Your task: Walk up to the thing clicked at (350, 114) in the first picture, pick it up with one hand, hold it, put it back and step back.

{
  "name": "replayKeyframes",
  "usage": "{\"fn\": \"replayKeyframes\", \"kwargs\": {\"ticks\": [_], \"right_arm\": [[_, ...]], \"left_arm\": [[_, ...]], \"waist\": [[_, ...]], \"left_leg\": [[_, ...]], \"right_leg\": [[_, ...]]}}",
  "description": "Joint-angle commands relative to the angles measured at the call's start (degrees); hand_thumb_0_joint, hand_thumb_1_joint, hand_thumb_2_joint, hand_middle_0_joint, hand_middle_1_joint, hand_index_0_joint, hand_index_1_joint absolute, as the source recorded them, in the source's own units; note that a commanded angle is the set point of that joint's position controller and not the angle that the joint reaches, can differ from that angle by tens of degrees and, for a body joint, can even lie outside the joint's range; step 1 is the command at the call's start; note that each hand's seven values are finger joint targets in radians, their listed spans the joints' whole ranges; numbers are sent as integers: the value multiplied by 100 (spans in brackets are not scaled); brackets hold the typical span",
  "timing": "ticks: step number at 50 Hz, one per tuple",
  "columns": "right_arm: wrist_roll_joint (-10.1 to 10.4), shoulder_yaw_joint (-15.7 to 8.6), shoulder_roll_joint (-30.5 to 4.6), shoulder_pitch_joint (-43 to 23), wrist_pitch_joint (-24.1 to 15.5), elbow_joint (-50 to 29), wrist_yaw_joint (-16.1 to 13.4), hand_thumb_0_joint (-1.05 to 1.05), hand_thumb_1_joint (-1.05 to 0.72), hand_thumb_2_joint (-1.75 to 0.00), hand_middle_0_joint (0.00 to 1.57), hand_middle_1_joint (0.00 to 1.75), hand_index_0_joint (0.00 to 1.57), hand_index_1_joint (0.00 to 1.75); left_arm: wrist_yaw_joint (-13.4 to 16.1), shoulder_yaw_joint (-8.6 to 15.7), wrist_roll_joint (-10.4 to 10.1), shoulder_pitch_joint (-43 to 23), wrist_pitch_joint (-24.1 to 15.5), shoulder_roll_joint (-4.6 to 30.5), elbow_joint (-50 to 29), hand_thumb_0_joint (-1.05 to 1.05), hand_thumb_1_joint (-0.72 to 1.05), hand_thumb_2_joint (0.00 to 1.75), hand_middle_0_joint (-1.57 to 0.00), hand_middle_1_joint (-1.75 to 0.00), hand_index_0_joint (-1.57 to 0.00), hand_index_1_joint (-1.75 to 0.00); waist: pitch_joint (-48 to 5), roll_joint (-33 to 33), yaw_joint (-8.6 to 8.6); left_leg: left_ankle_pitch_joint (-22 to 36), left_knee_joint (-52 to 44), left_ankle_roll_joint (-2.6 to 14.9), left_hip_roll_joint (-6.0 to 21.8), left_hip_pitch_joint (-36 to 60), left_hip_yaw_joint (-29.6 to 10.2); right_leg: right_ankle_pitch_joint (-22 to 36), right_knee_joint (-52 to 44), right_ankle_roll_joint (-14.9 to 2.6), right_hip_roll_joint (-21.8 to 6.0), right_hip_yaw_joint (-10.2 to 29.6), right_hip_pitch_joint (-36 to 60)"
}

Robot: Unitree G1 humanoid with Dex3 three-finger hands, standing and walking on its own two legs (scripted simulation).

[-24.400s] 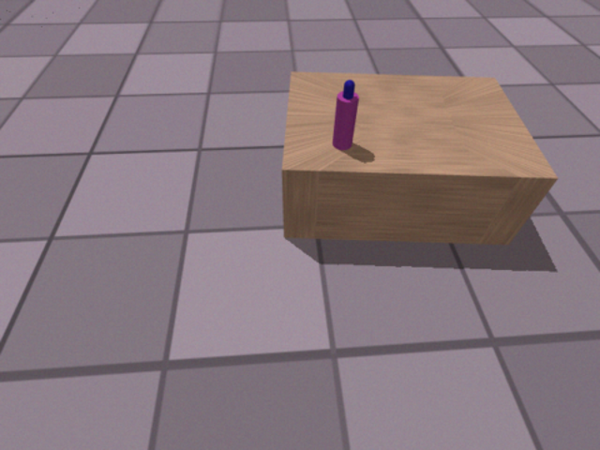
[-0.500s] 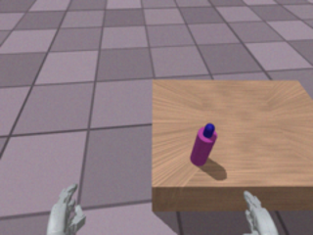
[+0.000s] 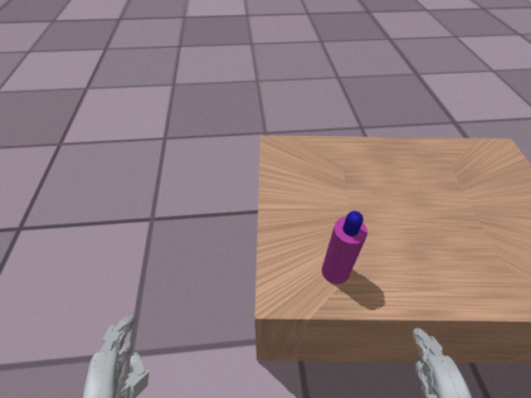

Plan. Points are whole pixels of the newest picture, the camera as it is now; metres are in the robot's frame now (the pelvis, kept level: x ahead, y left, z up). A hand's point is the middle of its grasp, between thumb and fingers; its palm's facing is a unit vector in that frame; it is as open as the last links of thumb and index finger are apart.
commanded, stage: home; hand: right
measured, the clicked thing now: (344, 246) +0.49 -0.17 -0.20
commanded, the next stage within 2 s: none
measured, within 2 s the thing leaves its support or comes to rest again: neither
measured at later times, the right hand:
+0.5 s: hand (405, 389) +0.16 -0.18 -0.05, palm faces +0.03 +0.98 -0.21, open 17.7 cm
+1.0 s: hand (401, 392) +0.16 -0.18 -0.05, palm faces +0.04 +0.98 -0.21, open 17.6 cm
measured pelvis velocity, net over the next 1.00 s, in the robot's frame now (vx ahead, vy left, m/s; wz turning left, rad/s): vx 0.00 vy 0.00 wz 0.00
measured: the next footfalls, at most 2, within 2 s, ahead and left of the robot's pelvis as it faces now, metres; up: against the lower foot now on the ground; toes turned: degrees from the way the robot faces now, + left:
none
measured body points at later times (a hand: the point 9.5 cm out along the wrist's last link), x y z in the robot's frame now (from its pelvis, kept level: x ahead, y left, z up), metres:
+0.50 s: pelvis +0.00 -0.01 +0.00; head +0.02 -0.01 +0.45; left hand +0.16 +0.23 -0.06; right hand +0.16 -0.24 -0.03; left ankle +0.00 +0.13 -0.68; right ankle -0.01 -0.12 -0.68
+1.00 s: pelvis +0.00 +0.00 +0.00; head +0.02 +0.00 +0.45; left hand +0.16 +0.25 -0.06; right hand +0.15 -0.23 -0.03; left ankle +0.00 +0.13 -0.68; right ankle -0.01 -0.12 -0.68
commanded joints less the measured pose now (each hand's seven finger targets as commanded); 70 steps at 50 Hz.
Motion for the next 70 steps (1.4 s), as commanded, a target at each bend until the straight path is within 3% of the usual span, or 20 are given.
{"fn": "replayKeyframes", "kwargs": {"ticks": [1, 2, 9, 12, 14, 21, 33, 35, 38, 41, 50, 52, 63, 70], "right_arm": [[-69, -357, -591, -56, -214, -1067, -57, 0, 60, -3, 5, 4, 5, 4], [-60, -422, -655, -74, -208, -1167, -73, 0, 60, -2, 5, 4, 5, 4], [-75, -282, -551, -158, -155, -1310, -46, 0, 61, -2, 5, 4, 5, 4], [-93, -287, -516, -70, -134, -1274, -36, 0, 61, -2, 5, 4, 5, 4], [-95, -351, -564, -14, -122, -1261, -54, 0, 61, -2, 5, 4, 5, 4], [-63, -360, -600, -141, -95, -1305, -54, 0, 61, -1, 4, 4, 4, 4], [-55, -374, -617, -26, -154, -1189, -57, 0, 61, -2, 5, 4, 5, 4], [-49, -279, -543, -185, -167, -1328, -45, 0, 61, -2, 5, 4, 5, 4], [-37, -372, -583, -126, -160, -1186, -63, 0, 61, -2, 5, 4, 5, 4], [-35, -427, -648, -37, -174, -1200, -72, 0, 59, -3, 5, 4, 5, 4], [-23, -401, -642, -5, -173, -1152, -58, 0, 59, -3, 5, 5, 5, 5], [-24, -366, -589, -131, -189, -1232, -64, 0, 57, -4, 5, 5, 5, 5], [-20, -348, -604, -181, -221, -1230, -63, 0, 60, -3, 5, 4, 5, 4], [-24, -423, -650, -64, -202, -1208, -72, 0, 57, -4, 5, 5, 5, 5]], "left_arm": [[56, 325, 23, -369, -359, 739, -926, 0, 90, 91, -20, -30, -20, -30], [52, 303, 23, -392, -357, 733, -937, 0, 90, 91, -20, -30, -20, -30], [39, 313, 30, -329, -373, 730, -900, 0, 90, 91, -20, -30, -20, -30], [14, 324, 34, -321, -376, 739, -914, 0, 90, 91, -20, -30, -20, -30], [23, 313, 44, -311, -368, 709, -926, 0, 90, 91, -20, -30, -20, -30], [32, 300, 30, -378, -363, 710, -981, 0, 90, 90, -20, -30, -20, -30], [66, 304, 37, -306, -391, 713, -933, 0, 90, 90, -20, -30, -20, -30], [61, 295, 29, -385, -403, 705, -966, 0, 90, 90, -20, -30, -20, -30], [71, 300, 32, -401, -413, 705, -950, 0, 90, 90, -20, -30, -20, -30], [86, 289, 40, -388, -403, 688, -957, 0, 90, 90, -20, -30, -20, -30], [87, 307, 28, -341, -405, 727, -880, 0, 90, 90, -20, -30, -20, -30], [92, 302, 36, -358, -403, 717, -915, 0, 90, 90, -20, -30, -20, -30], [73, 276, 42, -415, -395, 692, -923, 0, 90, 90, -20, -30, -20, -30], [81, 302, 57, -347, -388, 712, -890, 0, 90, 90, -20, -30, -20, -30]], "waist": [[-498, 27, -13], [-476, -26, -51], [-504, -197, -6], [-628, -240, -56], [-734, -166, -53], [-468, -117, -62], [-548, -76, -44], [-458, -140, -12], [-448, 0, 0], [-543, 113, -19], [-458, -24, -23], [-553, 29, 52], [-411, -32, -12], [-613, 23, -4]], "left_leg": [[1331, -732, 88, -170, 348, 106], [1336, -724, 95, -166, 353, 94], [1333, -618, 104, -184, 266, 127], [1385, -515, 104, -207, 234, 149], [1598, -558, 102, -192, 366, 131], [1155, -718, 103, -185, 293, 139], [1198, -684, 108, -176, 304, 125], [1082, -700, 112, -177, 230, 124], [898, -814, 97, -180, 224, 106], [1187, -840, 73, -144, 372, 57], [1230, -754, 90, -164, 295, 108], [1266, -767, 79, -163, 295, 86], [1101, -768, 97, -165, 227, 83], [1350, -696, 86, -159, 330, 76]], "right_leg": [[1654, -973, -61, 98, 25, 554], [1661, -962, -52, 98, 24, 526], [1782, -1064, 17, 35, 166, 599], [2203, -1052, 80, -44, 310, 744], [2260, -927, 27, 30, 168, 724], [1482, -1025, -29, 90, 95, 455], [1525, -999, -50, 95, 81, 495], [1377, -1042, -37, 80, 100, 484], [1143, -1015, -80, 117, 36, 406], [1403, -886, -107, 159, -32, 422], [1509, -960, -77, 126, 11, 473], [1517, -913, -97, 126, 5, 528], [1369, -953, -73, 105, 12, 444], [1621, -881, -86, 110, 9, 507]]}}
